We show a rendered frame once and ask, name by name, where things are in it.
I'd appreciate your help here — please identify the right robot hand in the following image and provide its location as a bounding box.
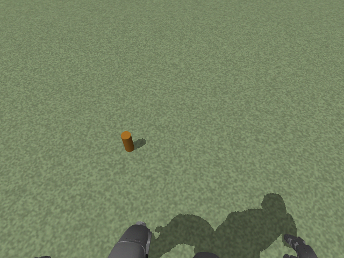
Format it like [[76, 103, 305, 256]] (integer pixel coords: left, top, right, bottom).
[[283, 234, 318, 258]]

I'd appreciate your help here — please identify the can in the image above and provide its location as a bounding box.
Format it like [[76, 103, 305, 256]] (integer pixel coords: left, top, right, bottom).
[[121, 131, 134, 152]]

